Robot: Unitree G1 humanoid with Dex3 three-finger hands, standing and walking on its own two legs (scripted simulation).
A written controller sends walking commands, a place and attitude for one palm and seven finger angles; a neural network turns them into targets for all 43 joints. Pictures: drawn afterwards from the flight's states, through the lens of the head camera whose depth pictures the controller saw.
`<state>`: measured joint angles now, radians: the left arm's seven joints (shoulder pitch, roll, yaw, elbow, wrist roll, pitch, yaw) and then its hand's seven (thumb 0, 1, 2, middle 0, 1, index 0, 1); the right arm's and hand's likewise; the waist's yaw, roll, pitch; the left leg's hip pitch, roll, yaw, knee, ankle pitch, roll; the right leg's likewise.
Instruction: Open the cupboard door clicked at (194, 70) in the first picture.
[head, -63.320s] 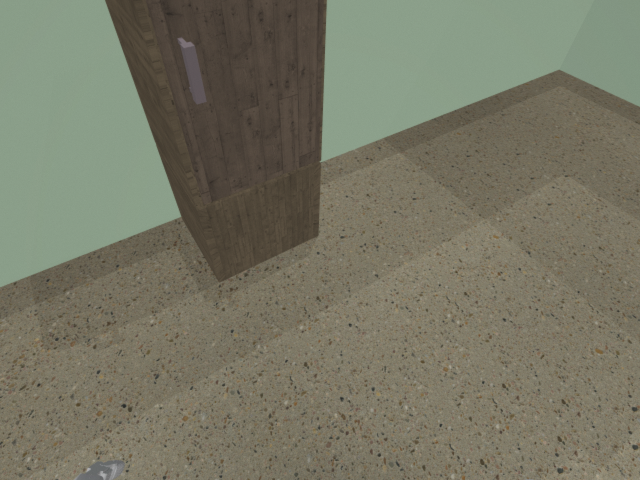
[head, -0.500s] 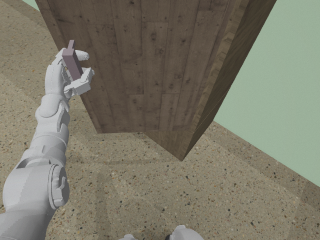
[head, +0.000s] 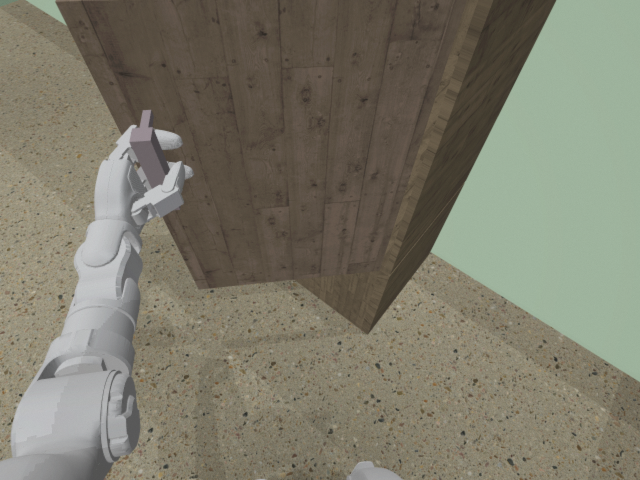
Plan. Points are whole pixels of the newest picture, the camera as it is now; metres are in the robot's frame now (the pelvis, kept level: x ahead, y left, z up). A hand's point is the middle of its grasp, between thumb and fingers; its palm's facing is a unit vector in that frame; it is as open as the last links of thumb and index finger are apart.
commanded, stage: pull the door open along its arc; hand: left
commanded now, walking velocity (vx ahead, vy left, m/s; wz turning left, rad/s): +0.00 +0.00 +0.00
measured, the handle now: (159, 161) +0.50 +0.20 +0.10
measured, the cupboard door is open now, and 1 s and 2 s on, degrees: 47 83 86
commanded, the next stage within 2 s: open thumb and fingers to let go in 0.74 s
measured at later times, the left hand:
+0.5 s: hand (219, 277) +0.33 +0.10 +0.10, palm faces +0.43 -0.90 +0.03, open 5.7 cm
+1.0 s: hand (272, 335) +0.26 +0.04 +0.10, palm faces +0.38 -0.93 -0.01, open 6.0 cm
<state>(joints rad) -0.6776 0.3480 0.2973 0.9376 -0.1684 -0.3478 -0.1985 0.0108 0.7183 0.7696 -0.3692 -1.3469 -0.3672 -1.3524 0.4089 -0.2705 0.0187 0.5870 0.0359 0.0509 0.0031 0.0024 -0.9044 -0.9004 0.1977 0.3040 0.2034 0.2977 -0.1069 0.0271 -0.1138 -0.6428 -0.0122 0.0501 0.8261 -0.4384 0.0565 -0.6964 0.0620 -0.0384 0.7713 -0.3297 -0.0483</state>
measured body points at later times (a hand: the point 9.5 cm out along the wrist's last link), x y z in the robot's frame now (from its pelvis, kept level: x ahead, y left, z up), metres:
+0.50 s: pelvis +0.00 -0.02 +0.01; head +0.02 -0.03 +0.46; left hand +0.30 +0.15 +0.10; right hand +0.19 -0.22 -0.08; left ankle -0.03 +0.08 -0.70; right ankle +0.02 -0.09 -0.70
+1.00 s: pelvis +0.00 -0.05 +0.01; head +0.00 -0.07 +0.46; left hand +0.23 +0.09 +0.10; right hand +0.20 -0.24 -0.08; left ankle -0.03 +0.08 -0.70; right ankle +0.02 -0.09 -0.70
